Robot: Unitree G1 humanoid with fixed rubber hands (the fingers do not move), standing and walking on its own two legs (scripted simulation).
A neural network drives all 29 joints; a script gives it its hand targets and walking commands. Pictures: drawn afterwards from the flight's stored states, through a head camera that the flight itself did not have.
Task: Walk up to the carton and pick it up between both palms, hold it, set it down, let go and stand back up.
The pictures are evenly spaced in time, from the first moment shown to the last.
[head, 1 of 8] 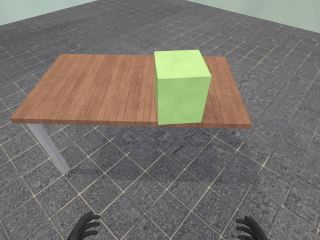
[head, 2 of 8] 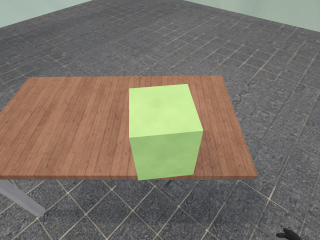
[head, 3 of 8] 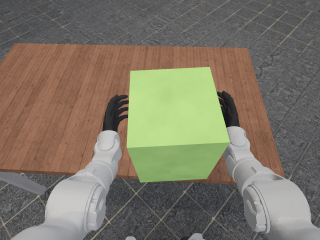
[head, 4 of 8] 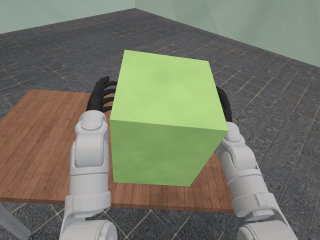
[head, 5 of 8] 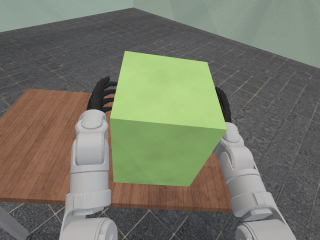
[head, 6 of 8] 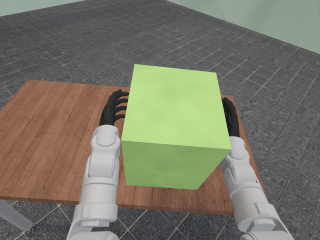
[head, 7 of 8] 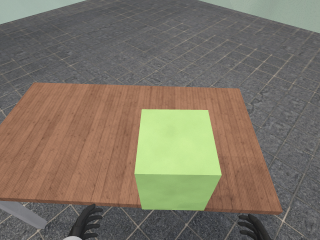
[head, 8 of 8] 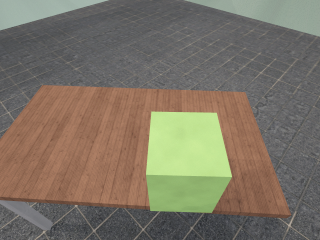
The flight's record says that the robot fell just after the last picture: no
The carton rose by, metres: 0.22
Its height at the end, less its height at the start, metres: +0.00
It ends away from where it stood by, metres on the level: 0.02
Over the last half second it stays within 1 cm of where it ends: yes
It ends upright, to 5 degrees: yes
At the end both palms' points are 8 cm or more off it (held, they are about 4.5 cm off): yes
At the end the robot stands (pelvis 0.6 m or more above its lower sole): yes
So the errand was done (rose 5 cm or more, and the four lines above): yes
